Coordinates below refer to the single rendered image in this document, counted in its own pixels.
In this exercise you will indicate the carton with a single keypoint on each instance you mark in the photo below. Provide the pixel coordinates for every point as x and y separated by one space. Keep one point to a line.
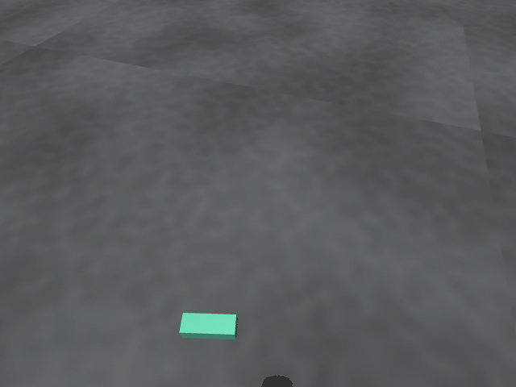
208 326

